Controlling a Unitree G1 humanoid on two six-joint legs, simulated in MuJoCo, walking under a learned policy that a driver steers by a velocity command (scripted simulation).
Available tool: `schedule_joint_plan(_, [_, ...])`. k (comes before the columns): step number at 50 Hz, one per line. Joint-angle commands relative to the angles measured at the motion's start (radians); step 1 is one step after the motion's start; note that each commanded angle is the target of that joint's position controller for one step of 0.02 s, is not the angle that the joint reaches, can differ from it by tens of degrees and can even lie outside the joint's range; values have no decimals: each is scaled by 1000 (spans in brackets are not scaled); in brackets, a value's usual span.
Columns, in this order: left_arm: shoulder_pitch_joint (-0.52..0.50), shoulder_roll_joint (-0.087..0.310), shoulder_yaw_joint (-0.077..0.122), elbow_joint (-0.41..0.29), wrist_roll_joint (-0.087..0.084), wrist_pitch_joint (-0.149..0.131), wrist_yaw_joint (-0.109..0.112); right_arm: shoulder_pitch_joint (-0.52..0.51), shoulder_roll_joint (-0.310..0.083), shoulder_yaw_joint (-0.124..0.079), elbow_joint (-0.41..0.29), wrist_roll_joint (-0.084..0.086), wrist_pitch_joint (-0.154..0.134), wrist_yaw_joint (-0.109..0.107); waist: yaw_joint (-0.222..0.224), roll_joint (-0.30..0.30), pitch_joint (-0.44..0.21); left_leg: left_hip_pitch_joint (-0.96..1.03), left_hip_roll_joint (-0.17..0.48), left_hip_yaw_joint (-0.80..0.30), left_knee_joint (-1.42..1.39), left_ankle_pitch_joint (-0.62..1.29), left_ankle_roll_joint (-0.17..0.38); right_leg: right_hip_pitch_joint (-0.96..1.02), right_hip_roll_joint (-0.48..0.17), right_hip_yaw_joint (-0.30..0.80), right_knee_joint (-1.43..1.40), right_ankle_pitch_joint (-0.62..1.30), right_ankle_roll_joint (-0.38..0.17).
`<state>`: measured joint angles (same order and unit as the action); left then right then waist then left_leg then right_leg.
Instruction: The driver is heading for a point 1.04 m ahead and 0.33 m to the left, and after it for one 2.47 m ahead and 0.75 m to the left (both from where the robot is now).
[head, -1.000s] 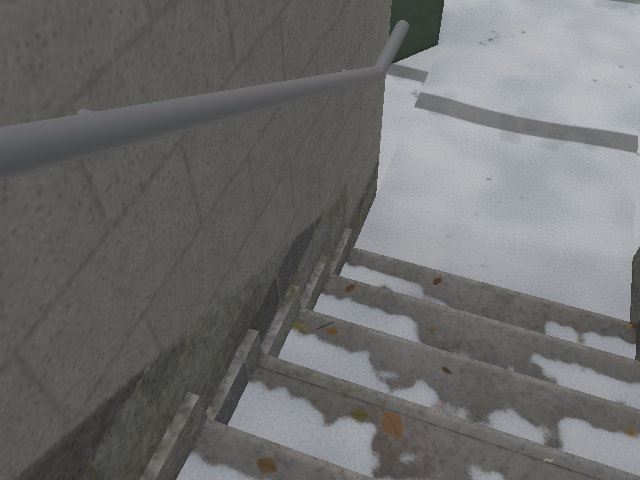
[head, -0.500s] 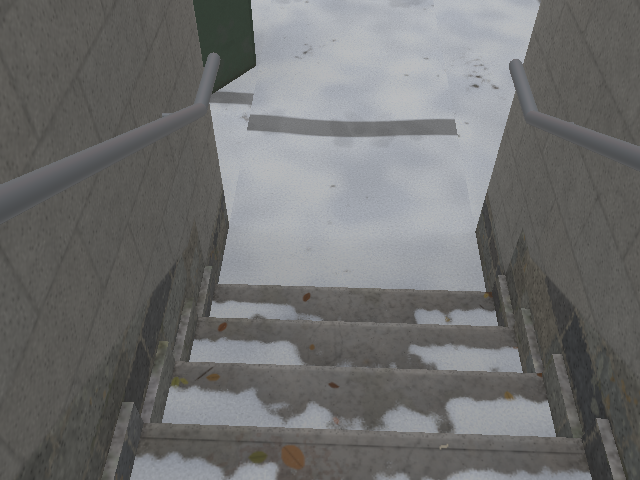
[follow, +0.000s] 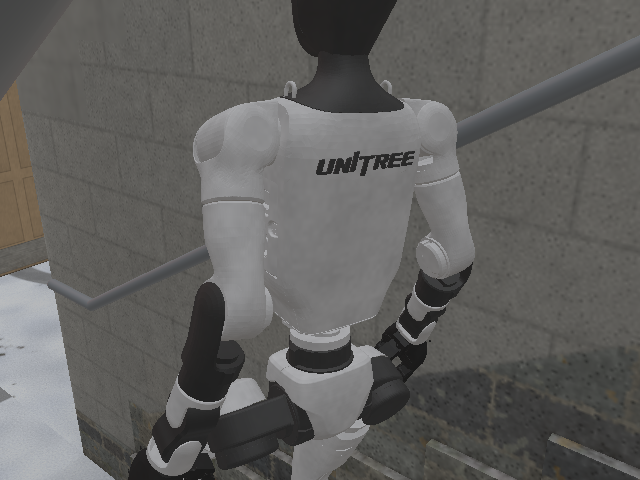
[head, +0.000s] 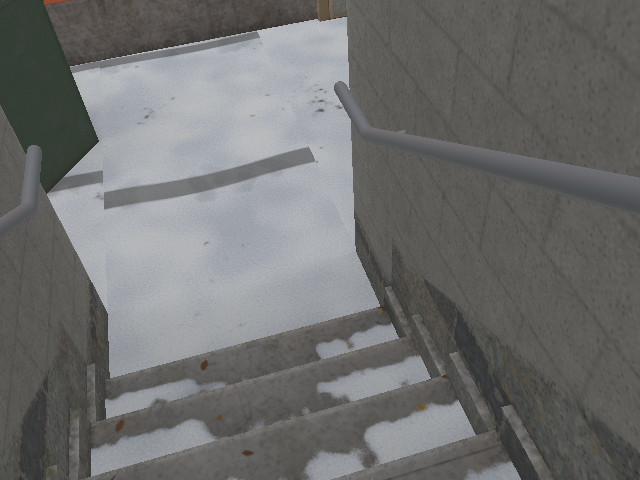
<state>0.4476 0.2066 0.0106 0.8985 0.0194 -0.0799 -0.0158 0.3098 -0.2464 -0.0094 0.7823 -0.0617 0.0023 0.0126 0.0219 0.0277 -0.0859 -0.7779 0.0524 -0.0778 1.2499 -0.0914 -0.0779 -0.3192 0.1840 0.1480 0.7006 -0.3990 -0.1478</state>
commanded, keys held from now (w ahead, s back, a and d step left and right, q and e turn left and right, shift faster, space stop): w+shift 0.12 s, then shift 0.14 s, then q+shift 0.70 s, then shift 0.04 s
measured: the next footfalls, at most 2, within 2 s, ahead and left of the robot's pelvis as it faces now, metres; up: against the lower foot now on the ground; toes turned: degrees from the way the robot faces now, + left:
left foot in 0.32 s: +0.26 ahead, +0.15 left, -0.17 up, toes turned -1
right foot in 0.62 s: +0.36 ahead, -0.05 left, -0.17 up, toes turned +12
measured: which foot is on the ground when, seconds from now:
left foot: up 0.00-0.30, down 0.32-0.64, up 0.66-0.92, down 0.94-1.00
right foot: down 0.00-0.34, up 0.36-0.60, down 0.62-0.96, up 0.98-1.00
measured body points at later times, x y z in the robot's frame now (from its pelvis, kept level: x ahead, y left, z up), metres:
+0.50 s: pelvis +0.23 +0.06 -0.16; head +0.23 +0.05 +0.29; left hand +0.31 +0.29 -0.28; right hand +0.28 -0.16 -0.31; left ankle +0.22 +0.15 -0.89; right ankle +0.32 -0.07 -0.74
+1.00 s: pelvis +0.30 +0.09 -0.21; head +0.32 +0.10 +0.24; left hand +0.26 +0.39 -0.31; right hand +0.60 -0.02 -0.29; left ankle +0.25 +0.16 -0.89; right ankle +0.33 -0.06 -0.87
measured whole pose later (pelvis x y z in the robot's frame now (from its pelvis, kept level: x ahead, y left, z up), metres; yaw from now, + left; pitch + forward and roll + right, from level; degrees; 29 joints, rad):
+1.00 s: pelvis +0.30 +0.09 -0.21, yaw +30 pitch +3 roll +1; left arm 0.25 0.30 0.03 0.71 0.06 -0.12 0.01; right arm 0.17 -0.27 -0.02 0.62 -0.10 -0.06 0.02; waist 0.07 -0.03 -0.03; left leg -0.50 -0.01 0.11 0.98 -0.58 0.08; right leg -0.49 -0.17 -0.08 1.15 -0.61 0.05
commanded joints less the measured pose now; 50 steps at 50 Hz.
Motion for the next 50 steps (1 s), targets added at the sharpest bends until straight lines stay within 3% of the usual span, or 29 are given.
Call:
schedule_joint_plan(1, [189, 202, 83, 19, -20, 45, 47, -287, -145, -72, -132, 39, -12, -14, 98, -93, 176, -331, 25, -119, -289, 145, 9, 306, -309, 473, -217, -114, -142])
schedule_joint_plan(9, [58, 94, 40, -10, -14, 20, 46, -304, -67, -63, -94, 9, -31, -2, 78, -131, 202, 205, -80, -14, -562, 476, 58, -89, -136, 324, -33, 115, -70])
schedule_joint_plan(10, [156, 21, -20, 9, 116, -39, -30, -302, 74, 21, -136, -77, -57, 65, 70, -98, 151, 391, -27, 14, -533, 502, 67, -252, -110, 177, 66, -26, -76])
schedule_joint_plan(11, [126, 49, -16, 16, 121, -58, -59, -241, 33, 6, -113, -68, -59, 73, 34, -72, 157, 542, -46, 80, -460, 416, 57, -350, -107, 194, 93, -45, -92])
schedule_joint_plan(13, [117, 103, 1, -1, 47, -75, -75, -203, -100, -21, -54, -13, -64, 74, 37, -1, 201, 574, -26, 40, -705, 189, 30, -243, -113, 222, 272, 193, -51])
schedule_joint_plan(14, [84, 64, 15, 41, -27, -12, 19, -150, -48, -17, -45, 60, -67, 6, 78, -65, 228, 419, -111, 107, -1000, 454, 48, 19, -16, 155, 316, 397, -31])
schedule_joint_plan(15, [153, 66, -1, 77, -10, 30, 63, -109, -40, -16, 8, 68, -77, -17, 117, -72, 263, 473, -69, 92, -1141, 528, 67, 35, -29, 135, 477, 524, -23])
schedule_joint_plan(16, [116, 178, -21, 14, 25, 1, -37, 164, -121, -38, 140, -13, -81, 45, -32, 135, 96, 842, -29, 114, -1235, 473, 115, 0, -118, 192, 754, 587, 17])
schedule_joint_plan(17, [73, 173, -13, -2, 77, -2, -125, 646, -176, -77, 236, -19, -83, 58, -192, 220, -195, 1572, 160, -1, -742, 1024, 364, -496, -65, 72, 1276, 302, 109])
schedule_joint_plan(18, [230, 61, -31, -25, 40, 0, -164, 441, -232, -67, 169, -26, -75, 94, -70, 211, -340, 1784, 385, -239, -496, 1509, 607, -891, 19, -65, 1630, -519, 207])
schedule_joint_plan(19, [64, 94, -30, -124, 15, 15, -152, 365, -221, -86, 118, -75, -68, 80, -155, 22, -238, 1667, 430, -304, -528, 1456, 605, -1107, -40, -52, 1657, -484, 229])
schedule_joint_plan(20, [-71, 113, -34, -239, 20, 15, -134, 159, -224, -88, 64, -57, -75, 64, -130, -47, -118, 1434, 478, -431, -643, 838, 560, -1234, -149, -12, 1492, -346, 227])
schedule_joint_plan(21, [-100, 160, -15, -240, 49, 20, -88, -39, -127, -45, 0, -24, -83, 59, -47, -134, 19, 1018, 411, -425, -727, 587, 506, -1077, -227, 43, 1245, -194, 217])
schedule_joint_plan(23, [-128, 114, -27, -232, 108, 17, -35, -247, -72, -6, -42, 7, -129, 29, 94, 21, 196, 175, 108, -154, -882, 489, 423, -534, -294, -44, 804, 208, 157])
schedule_joint_plan(25, [-137, 36, -39, -236, 104, 26, -61, -231, -130, -26, -62, -22, -159, 10, 106, 12, 137, -208, -76, -40, -792, 349, 352, -36, -250, -208, 413, 630, 138])
schedule_joint_plan(27, [13, 0, -54, -220, 71, 33, -84, -165, -215, -44, -74, -37, -166, 3, 126, 30, 42, -201, -57, -111, -669, 461, 299, 130, -203, -236, 585, 642, 183])
schedule_joint_plan(30, [277, 145, 14, -190, 68, 7, -9, -297, -232, -52, -185, -32, -171, 6, 251, -65, 79, -200, -54, -235, -443, 703, 264, 381, -97, -241, 435, 243, 236])
schedule_joint_plan(32, [497, 227, 56, -93, 24, -4, 45, -348, -182, -68, -243, -13, -165, 64, 324, -135, -1, 6, -106, -218, 78, 605, 242, 385, -161, -172, 31, 436, 84])
schedule_joint_plan(33, [185, 273, 43, -170, 1, 8, 24, -1, 49, -25, -200, -16, -139, 87, -1, -373, -164, -163, -247, -67, 326, -506, 141, 436, -603, 417, -109, 1166, -361])
schedule_joint_plan(34, [40, 211, 38, -216, 35, -15, 0, 25, -65, -42, -167, 28, -110, 64, 9, -61, 2, -237, -151, -41, 496, -622, 116, 179, -697, 483, -121, 1331, -423])
schedule_joint_plan(35, [-32, 152, 20, -197, 20, -17, -10, -27, -50, -25, -184, 5, -82, 45, 1, -77, 57, -338, -37, -100, 428, -568, 92, 55, -755, 522, -199, 988, -383])
schedule_joint_plan(36, [-147, 46, -6, -214, -18, -3, -3, -96, -74, -19, -202, -22, -46, 23, -30, -13, -5, -316, 37, -100, 323, -471, 45, 35, -685, 466, -216, 601, -279])
schedule_joint_plan(37, [-186, -31, -34, -224, -7, -7, 31, -111, -34, 0, -202, -75, -27, 23, -13, 10, -79, -207, 44, -31, 320, -269, 21, -13, -571, 294, -132, 554, -204])
schedule_joint_plan(41, [-329, 197, 26, -236, 64, -56, 94, -78, -94, -8, -253, -46, -36, 56, -101, -35, 21, 207, 1, 113, 412, -128, 22, -414, -411, -170, -109, 489, -46])
schedule_joint_plan(44, [-155, 257, 33, -183, 31, -75, 113, -210, -107, -22, -299, -77, -38, 77, 22, -95, -8, 80, 41, 165, 8, -151, 33, -43, -492, -192, 67, 479, 74])
schedule_joint_plan(46, [-67, 299, 57, -148, 21, -79, 85, -238, -106, -46, -285, -54, -38, 61, 77, -211, 3, 169, -10, 230, -241, -281, 67, 15, -561, -115, 43, 475, 57])
schedule_joint_plan(48, [-228, 370, 106, -245, 43, -75, 39, 101, -175, -95, -139, 1, -43, -1, -83, -19, -37, 618, -127, 237, -520, -82, 168, -164, -478, -219, 308, 530, 94])
schedule_joint_plan(49, [-293, 217, 77, -368, 73, -59, 1, 236, -356, -125, -79, -10, -64, -52, -79, 336, -205, 961, 48, -145, -609, 622, 427, -478, -228, -271, 670, -221, 184])
schedule_joint_plan(50, [-397, 152, 47, -439, 10, -48, -15, 218, -286, -98, -127, -58, -117, -21, -143, 142, -224, 1060, 248, -367, -636, 758, 481, -692, -180, -60, 668, -289, 213])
